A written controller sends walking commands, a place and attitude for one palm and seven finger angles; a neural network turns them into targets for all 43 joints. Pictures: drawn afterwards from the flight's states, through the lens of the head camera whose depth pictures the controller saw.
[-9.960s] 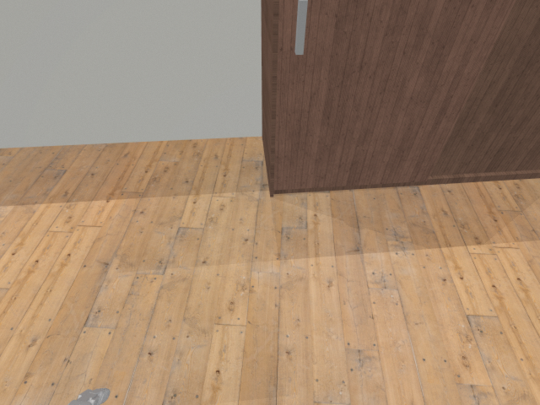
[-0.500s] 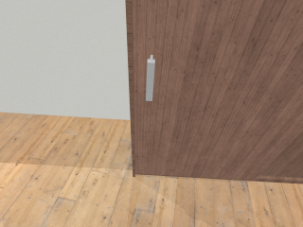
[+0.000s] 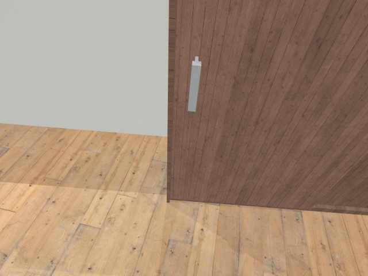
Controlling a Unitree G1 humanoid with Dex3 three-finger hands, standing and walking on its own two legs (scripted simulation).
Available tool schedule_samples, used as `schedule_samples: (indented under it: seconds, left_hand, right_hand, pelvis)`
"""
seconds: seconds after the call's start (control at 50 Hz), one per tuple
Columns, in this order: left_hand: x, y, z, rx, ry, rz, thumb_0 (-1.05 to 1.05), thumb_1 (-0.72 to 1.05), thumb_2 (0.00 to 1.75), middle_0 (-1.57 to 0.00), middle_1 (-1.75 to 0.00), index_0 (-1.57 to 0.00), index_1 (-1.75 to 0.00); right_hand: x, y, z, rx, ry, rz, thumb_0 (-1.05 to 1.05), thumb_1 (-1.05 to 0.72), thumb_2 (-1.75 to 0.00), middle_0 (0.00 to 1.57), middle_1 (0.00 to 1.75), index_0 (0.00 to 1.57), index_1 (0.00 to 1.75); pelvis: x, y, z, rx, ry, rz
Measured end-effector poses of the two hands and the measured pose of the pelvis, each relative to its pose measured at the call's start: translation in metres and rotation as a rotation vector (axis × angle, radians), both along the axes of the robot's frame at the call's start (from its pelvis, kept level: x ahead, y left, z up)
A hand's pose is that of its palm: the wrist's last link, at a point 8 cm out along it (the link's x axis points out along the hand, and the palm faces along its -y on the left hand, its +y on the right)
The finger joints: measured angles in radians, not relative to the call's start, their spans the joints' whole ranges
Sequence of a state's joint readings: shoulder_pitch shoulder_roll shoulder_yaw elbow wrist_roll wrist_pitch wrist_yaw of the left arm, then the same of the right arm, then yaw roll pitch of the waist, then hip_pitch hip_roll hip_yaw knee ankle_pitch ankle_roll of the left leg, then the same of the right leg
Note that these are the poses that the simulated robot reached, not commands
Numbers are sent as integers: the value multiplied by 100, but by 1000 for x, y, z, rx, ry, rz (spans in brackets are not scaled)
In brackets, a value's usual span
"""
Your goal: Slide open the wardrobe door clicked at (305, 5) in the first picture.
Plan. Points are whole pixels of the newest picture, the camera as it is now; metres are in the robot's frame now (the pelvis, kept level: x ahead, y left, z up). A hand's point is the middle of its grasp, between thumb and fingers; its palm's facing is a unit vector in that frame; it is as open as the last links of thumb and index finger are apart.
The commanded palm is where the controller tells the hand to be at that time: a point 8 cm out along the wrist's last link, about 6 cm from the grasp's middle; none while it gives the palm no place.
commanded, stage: look again from close up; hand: left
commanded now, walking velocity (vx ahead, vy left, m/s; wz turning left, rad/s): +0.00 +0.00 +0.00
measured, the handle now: (194, 84) +0.66 +0.02 +0.09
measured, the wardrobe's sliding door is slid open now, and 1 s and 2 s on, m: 0.00 0.00 0.00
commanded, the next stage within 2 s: shuffle to correct the standing spot in 1.32 s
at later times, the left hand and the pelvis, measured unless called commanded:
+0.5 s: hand out of the picture -0.03 +0.13 -0.18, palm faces +0.06 -0.99 -0.14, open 7.4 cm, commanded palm none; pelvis +0.01 -0.01 +0.00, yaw +0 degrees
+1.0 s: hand out of the picture +0.00 +0.14 -0.17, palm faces +0.04 -0.98 -0.18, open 7.4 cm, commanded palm none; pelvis +0.01 -0.03 +0.00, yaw +0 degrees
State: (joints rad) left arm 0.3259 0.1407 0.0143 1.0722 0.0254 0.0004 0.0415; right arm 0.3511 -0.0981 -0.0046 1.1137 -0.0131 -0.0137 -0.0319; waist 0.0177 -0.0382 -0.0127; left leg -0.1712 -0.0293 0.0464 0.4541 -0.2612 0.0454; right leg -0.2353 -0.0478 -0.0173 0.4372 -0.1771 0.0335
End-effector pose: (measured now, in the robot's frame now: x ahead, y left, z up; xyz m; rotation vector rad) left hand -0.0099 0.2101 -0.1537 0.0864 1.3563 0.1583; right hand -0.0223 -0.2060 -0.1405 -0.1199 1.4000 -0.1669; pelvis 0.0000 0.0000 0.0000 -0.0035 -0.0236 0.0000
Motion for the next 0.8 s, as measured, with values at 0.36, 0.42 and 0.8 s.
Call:
schedule_samples:
  seconds: [0.36, 0.42, 0.8]
  left_hand:
    - [-26, -12, 8, 7, 115, 8, 0, 91, 90, -20, -30, -20, -30]
    - [-28, -20, 7, -8, 123, 10, 0, 91, 90, -20, -30, -20, -30]
    - [1, -30, 7, 6, 53, -10, 1, 91, 90, -20, -30, -20, -30]
  right_hand:
    - [0, -1, -6, 37, 37, -16, 0, -90, -90, 20, 30, 20, 30]
    - [8, -8, -6, 24, 21, -11, 0, -91, -90, 20, 30, 20, 30]
    - [18, -24, -6, 23, 0, -5, 1, -91, -90, 20, 30, 20, 30]
  pelvis:
    - [6, -5, 1, 6, 8, -4]
    - [8, -8, 1, 5, 7, -5]
    - [13, -24, 1, 3, 2, -5]
